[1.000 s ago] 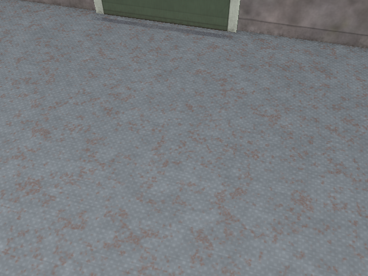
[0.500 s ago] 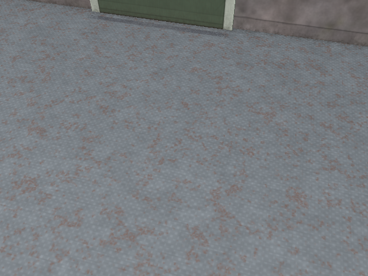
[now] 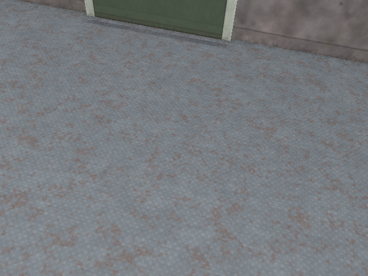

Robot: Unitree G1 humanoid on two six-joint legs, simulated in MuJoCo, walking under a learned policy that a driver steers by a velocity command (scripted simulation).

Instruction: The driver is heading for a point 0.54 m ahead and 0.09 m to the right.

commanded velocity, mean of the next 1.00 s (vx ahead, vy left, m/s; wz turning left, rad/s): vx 0.36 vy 0.00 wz -0.31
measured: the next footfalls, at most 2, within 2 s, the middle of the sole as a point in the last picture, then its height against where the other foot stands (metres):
right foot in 0.44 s outside the picture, level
left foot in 0.90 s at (188, 237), level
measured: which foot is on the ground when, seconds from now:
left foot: down 0.00-0.46, up 0.48-0.88, down 0.90-1.00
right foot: up 0.00-0.42, down 0.44-0.90, up 0.92-1.00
